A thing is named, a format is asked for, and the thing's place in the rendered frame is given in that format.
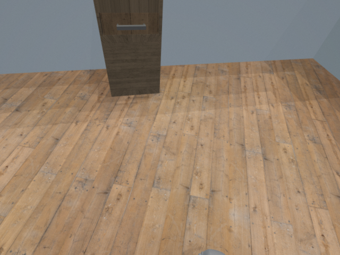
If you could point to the handle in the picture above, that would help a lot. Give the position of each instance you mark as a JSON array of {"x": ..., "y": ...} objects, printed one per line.
[{"x": 131, "y": 27}]

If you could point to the drawer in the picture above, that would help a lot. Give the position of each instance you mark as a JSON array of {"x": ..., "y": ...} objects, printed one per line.
[{"x": 110, "y": 20}]

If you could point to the cabinet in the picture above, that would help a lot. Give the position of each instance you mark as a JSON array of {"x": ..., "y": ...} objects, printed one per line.
[{"x": 132, "y": 61}]

